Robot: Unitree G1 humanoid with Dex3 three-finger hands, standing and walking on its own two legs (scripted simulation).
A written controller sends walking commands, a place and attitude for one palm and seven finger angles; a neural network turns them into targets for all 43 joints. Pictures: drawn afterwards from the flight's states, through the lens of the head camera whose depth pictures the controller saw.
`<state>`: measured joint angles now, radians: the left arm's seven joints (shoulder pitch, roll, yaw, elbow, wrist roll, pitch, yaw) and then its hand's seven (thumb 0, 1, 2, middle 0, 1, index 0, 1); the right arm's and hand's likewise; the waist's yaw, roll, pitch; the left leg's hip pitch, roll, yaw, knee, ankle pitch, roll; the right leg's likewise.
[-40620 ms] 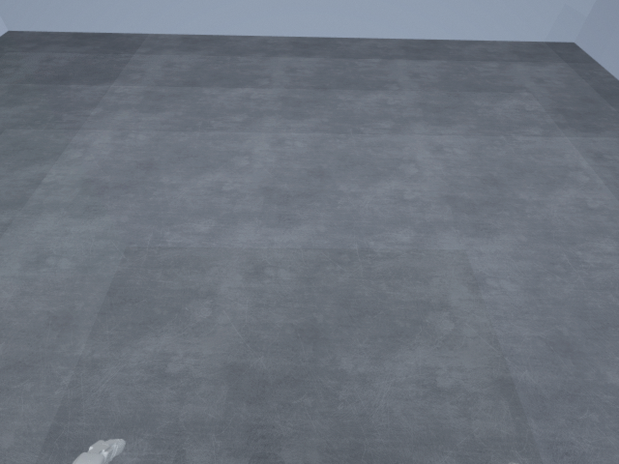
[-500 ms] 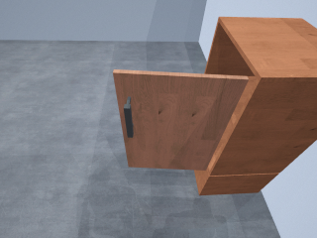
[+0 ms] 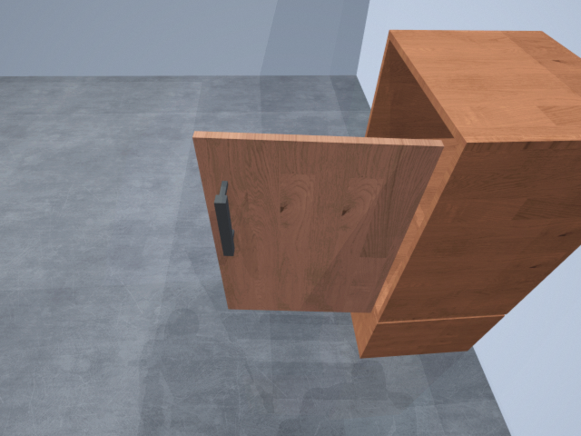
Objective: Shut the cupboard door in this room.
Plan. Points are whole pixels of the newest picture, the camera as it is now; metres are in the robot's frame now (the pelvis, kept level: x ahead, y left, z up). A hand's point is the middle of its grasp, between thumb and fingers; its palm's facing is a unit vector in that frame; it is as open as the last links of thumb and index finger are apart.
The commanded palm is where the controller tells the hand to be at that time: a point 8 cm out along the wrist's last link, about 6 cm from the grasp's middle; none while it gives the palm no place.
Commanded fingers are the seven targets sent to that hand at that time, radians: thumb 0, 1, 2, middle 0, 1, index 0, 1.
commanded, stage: look again from close up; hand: left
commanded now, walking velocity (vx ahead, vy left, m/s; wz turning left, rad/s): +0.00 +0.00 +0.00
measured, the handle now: (226, 219) +0.50 +0.16 -0.04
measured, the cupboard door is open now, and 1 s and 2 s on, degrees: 85 85 85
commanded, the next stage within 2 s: shuffle to correct the standing spot in 0.12 s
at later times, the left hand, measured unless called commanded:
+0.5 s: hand out of the picture -0.01 +0.13 -0.18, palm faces +0.00 -0.99 -0.16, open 7.4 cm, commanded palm none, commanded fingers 0.00 0.90 0.90 -0.20 -0.30 -0.20 -0.30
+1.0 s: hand out of the picture +0.02 +0.14 -0.18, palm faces +0.06 -0.97 -0.23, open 7.4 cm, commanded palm none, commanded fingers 0.00 0.90 0.90 -0.20 -0.30 -0.20 -0.30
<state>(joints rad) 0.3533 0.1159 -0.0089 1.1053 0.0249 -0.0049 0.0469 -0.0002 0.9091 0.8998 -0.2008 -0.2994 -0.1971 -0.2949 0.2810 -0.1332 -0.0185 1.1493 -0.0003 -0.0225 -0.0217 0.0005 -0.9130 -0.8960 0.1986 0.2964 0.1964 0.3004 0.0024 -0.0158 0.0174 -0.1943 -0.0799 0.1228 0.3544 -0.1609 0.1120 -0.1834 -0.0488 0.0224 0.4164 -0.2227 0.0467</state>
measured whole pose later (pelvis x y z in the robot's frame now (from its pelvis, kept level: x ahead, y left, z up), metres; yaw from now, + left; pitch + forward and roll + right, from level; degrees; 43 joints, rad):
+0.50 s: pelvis +0.02 -0.03 +0.00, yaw -2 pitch +0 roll +1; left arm 0.36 0.12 0.03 1.09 0.04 0.04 0.02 0.00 0.91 0.90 -0.20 -0.30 -0.20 -0.29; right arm 0.32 -0.13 -0.04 1.14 -0.02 -0.03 -0.04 0.00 -0.91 -0.90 0.20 0.30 0.20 0.30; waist -0.01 -0.02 0.00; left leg -0.18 -0.04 0.15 0.37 -0.21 0.08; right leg -0.31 -0.05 -0.02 0.71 -0.40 -0.01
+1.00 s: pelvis +0.02 -0.04 +0.00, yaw -1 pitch -1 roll +1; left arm 0.30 0.15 0.05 1.03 0.04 0.01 0.06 0.00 0.91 0.90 -0.21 -0.30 -0.20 -0.30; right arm 0.15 -0.19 -0.07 1.02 0.00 0.05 -0.02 0.00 -0.92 -0.90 0.20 0.30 0.19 0.30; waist 0.05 -0.02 0.09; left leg -0.38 -0.01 0.02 0.87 -0.43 -0.03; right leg -0.25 -0.08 -0.04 0.49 -0.23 0.02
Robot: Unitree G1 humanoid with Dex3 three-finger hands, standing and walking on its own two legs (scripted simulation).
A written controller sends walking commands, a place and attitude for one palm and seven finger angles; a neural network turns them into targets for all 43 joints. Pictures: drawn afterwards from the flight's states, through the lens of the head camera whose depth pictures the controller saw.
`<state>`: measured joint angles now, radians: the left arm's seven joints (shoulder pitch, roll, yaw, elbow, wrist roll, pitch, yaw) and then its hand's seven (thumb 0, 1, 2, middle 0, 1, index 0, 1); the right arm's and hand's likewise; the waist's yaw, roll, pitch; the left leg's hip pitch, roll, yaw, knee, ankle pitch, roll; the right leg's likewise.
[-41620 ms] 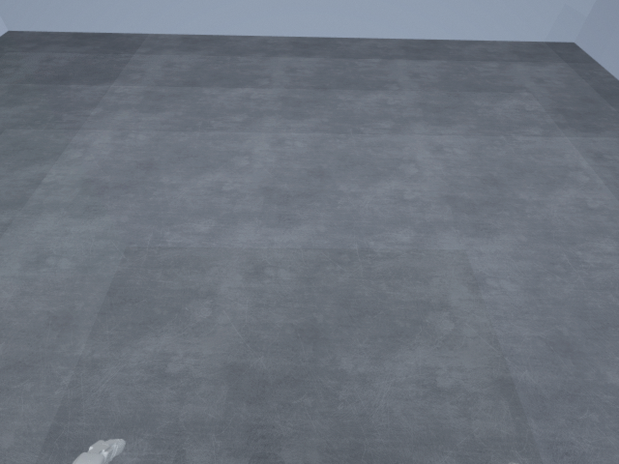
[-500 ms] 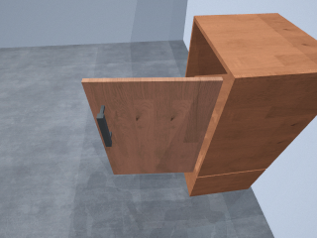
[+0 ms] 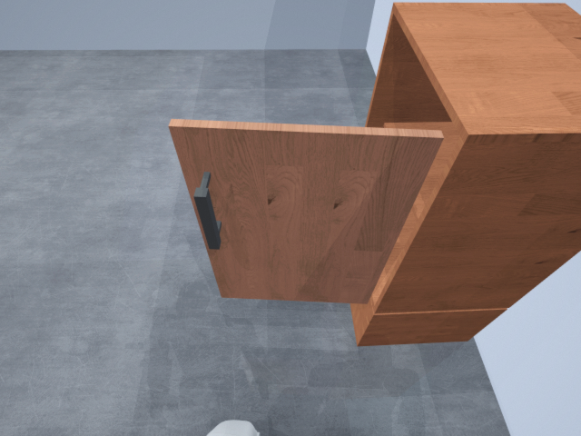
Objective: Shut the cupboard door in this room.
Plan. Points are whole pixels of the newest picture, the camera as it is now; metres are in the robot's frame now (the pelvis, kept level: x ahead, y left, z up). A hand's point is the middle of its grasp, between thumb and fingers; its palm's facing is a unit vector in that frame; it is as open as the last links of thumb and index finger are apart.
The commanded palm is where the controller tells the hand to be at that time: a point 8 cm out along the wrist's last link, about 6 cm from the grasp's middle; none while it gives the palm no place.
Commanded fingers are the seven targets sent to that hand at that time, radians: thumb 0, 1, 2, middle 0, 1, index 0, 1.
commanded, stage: come to a stop and stand still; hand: left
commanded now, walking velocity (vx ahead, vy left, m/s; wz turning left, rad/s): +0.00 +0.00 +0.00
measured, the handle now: (210, 212) +0.47 +0.20 -0.03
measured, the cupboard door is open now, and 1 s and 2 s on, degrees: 85 85 85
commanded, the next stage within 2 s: none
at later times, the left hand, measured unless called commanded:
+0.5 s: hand out of the picture -0.03 +0.26 -0.17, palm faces +0.00 -0.98 -0.20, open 7.4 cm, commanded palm none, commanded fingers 0.00 0.90 0.90 -0.20 -0.30 -0.20 -0.30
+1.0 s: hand out of the picture -0.16 +0.24 -0.17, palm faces +0.04 -0.99 -0.17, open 7.4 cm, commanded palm none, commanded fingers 0.00 0.90 0.90 -0.20 -0.30 -0.20 -0.30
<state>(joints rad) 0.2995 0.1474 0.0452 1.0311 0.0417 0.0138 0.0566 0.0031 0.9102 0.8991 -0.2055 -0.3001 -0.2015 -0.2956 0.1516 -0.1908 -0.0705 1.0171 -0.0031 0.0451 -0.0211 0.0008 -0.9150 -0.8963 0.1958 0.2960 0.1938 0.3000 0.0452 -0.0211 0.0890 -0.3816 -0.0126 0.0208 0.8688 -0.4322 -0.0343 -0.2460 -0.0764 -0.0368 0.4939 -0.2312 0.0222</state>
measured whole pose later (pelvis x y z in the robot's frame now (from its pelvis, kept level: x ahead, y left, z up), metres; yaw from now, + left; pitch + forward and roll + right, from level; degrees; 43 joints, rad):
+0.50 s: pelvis -0.04 +0.09 +0.00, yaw -2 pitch +0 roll +0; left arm 0.29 0.15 0.01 1.07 0.02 0.01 0.04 0.00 0.91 0.90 -0.20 -0.30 -0.20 -0.29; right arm 0.24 -0.16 -0.03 1.09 0.00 0.00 -0.03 0.00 -0.94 -0.90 0.20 0.30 0.20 0.30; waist 0.00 0.00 0.02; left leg -0.24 -0.08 0.10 0.37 -0.13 0.11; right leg -0.11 -0.02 0.01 0.41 -0.30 0.02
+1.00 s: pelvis -0.07 +0.09 +0.00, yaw -2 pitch +0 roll +0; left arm 0.47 0.11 0.01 1.15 0.03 0.01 0.05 0.00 0.91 0.90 -0.20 -0.30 -0.20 -0.29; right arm 0.30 -0.12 -0.03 1.15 0.00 0.01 -0.02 0.00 -0.91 -0.90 0.20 0.30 0.20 0.30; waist 0.01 -0.01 -0.01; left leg -0.25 -0.09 0.09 0.29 -0.06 0.09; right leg -0.16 -0.02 0.00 0.42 -0.27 0.01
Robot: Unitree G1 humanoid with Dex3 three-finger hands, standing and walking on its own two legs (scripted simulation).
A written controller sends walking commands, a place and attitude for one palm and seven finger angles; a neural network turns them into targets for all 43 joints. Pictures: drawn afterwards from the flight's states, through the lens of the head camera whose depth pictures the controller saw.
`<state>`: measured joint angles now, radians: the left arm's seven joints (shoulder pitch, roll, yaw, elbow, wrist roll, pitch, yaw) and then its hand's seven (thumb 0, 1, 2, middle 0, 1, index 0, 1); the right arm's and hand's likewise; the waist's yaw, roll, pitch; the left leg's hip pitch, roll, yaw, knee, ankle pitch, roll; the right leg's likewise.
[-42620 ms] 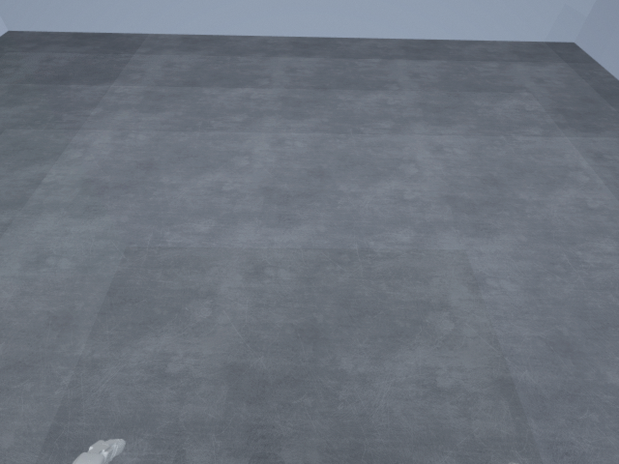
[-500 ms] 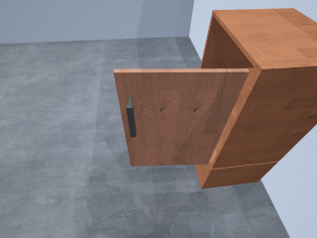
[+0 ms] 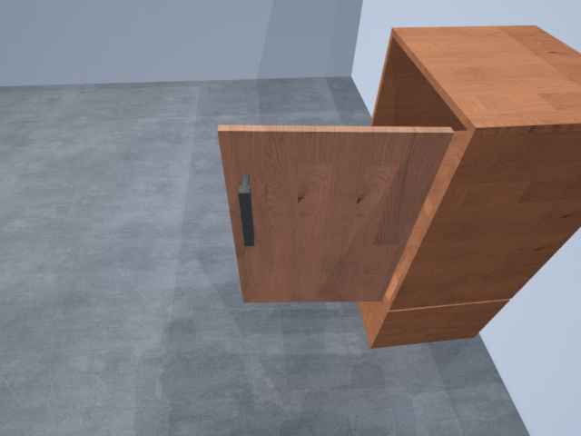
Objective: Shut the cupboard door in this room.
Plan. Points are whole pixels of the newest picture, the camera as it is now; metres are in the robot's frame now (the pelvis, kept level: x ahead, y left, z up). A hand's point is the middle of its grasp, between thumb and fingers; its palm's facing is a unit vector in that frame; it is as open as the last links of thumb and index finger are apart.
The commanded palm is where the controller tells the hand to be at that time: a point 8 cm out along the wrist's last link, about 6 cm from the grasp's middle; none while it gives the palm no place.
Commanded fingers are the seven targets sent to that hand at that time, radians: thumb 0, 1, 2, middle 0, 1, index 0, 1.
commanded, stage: come to a stop and stand still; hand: left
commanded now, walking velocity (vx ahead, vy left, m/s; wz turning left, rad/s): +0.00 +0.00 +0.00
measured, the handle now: (247, 210) +0.53 +0.13 -0.04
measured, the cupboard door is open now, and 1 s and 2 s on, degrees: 85 85 85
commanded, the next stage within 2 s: look again from close up in 1.30 s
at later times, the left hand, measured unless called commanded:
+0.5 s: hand out of the picture -0.03 +0.11 -0.18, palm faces +0.05 -0.99 -0.13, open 7.4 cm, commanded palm none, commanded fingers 0.00 0.90 0.90 -0.20 -0.30 -0.20 -0.30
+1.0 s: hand out of the picture +0.03 +0.11 -0.18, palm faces +0.03 -0.99 -0.17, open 7.4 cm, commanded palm none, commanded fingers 0.00 0.90 0.90 -0.20 -0.30 -0.20 -0.30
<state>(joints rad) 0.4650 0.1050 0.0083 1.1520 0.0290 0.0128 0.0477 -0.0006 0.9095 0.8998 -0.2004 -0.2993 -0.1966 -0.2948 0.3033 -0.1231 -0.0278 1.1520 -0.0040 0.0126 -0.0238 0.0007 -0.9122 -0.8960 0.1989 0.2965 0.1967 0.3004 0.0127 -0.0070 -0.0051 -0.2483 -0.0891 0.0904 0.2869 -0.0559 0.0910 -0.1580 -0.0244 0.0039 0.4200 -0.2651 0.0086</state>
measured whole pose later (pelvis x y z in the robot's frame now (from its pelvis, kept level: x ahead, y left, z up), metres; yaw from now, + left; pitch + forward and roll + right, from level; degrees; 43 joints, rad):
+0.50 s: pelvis +0.02 -0.03 +0.00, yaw +0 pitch +1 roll +0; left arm 0.40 0.08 -0.01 1.13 0.02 -0.02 0.05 0.00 0.91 0.90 -0.20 -0.30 -0.20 -0.29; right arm 0.32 -0.10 -0.01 1.16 0.00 -0.01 -0.03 0.00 -0.92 -0.90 0.20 0.30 0.20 0.30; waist 0.00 -0.02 -0.02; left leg -0.28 -0.04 0.07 0.37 -0.11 0.06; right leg -0.15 0.02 0.00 0.42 -0.29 -0.03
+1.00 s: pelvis +0.05 -0.05 +0.00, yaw +0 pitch +1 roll +1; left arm 0.34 0.12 0.00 1.12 0.01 -0.02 0.05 0.00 0.91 0.90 -0.20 -0.30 -0.20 -0.29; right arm 0.27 -0.14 0.01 1.17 0.00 -0.02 -0.04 0.01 -0.92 -0.90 0.20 0.30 0.20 0.30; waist 0.00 -0.02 0.01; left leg -0.23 -0.03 0.06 0.38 -0.17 0.04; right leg -0.07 0.04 0.00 0.36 -0.31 -0.04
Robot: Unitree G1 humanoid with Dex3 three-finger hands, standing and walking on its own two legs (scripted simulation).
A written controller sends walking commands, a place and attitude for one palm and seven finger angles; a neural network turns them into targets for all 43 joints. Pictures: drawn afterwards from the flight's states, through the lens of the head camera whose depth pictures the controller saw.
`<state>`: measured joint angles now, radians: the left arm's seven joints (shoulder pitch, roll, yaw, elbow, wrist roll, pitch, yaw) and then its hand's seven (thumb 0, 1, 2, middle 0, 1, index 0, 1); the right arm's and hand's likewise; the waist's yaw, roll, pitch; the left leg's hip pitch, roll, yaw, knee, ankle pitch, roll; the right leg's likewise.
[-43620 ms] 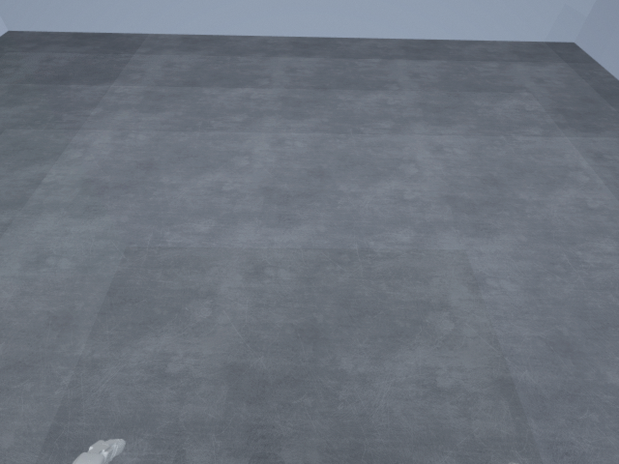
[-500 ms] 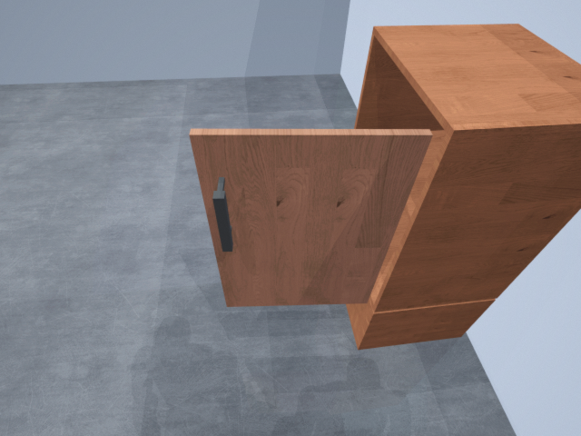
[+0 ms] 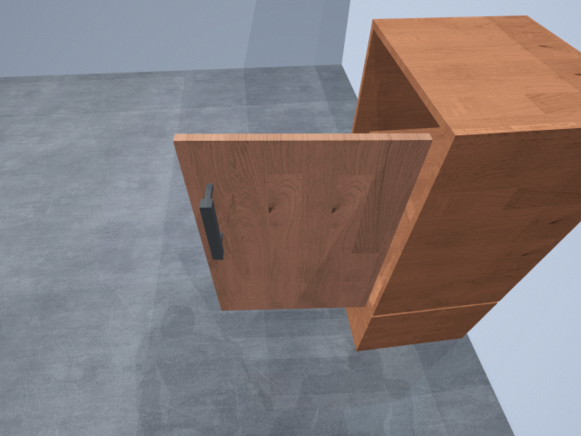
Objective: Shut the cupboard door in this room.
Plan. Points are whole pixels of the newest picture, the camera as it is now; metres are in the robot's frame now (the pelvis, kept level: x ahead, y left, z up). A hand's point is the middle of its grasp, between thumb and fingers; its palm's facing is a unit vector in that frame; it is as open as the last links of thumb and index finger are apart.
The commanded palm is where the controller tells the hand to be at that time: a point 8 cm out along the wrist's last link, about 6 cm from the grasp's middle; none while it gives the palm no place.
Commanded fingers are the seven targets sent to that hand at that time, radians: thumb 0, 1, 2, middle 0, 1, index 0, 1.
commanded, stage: come to a stop and stand still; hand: left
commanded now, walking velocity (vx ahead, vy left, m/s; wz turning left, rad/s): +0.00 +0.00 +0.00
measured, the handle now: (213, 223) +0.48 +0.18 -0.04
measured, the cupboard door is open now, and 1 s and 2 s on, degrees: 85 85 85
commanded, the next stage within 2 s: look again from close up in 0.30 s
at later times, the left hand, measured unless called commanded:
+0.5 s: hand out of the picture -0.02 +0.16 -0.18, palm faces +0.02 -0.98 -0.19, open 7.4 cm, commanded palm none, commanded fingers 0.00 0.90 0.90 -0.20 -0.30 -0.20 -0.30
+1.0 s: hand out of the picture +0.01 +0.18 -0.18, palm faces +0.01 -0.98 -0.20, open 7.4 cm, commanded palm none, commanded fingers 0.00 0.90 0.90 -0.20 -0.30 -0.20 -0.30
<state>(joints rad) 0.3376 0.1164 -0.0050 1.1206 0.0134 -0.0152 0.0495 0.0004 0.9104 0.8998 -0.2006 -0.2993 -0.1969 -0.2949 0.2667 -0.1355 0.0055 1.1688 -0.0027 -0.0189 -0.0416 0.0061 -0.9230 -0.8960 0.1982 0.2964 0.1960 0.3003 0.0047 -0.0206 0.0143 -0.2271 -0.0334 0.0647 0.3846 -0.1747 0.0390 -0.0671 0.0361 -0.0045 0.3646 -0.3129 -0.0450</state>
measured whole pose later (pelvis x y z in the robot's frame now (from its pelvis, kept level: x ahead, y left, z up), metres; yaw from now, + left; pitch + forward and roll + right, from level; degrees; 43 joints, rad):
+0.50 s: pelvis +0.01 +0.00 -0.01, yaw +1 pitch +1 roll +0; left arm 0.35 0.11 -0.02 1.10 0.02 -0.04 0.06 0.00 0.91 0.90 -0.20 -0.30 -0.20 -0.30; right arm 0.25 -0.18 0.00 1.08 -0.01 -0.02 -0.03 0.00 -0.93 -0.90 0.20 0.30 0.20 0.30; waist 0.00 0.03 0.03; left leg -0.28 -0.01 0.04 0.52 -0.25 0.03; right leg -0.07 0.06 -0.02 0.40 -0.35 -0.06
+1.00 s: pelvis +0.01 +0.01 -0.01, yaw +0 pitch +0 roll +1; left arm 0.30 0.17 -0.02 1.06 0.01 0.00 0.04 0.00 0.91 0.90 -0.20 -0.30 -0.20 -0.30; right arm 0.27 -0.16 0.02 1.10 -0.01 -0.03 -0.03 0.00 -0.92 -0.90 0.20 0.30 0.20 0.30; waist 0.01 -0.02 0.02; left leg -0.24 -0.05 0.07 0.48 -0.24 0.06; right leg -0.08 0.02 0.00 0.46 -0.38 -0.03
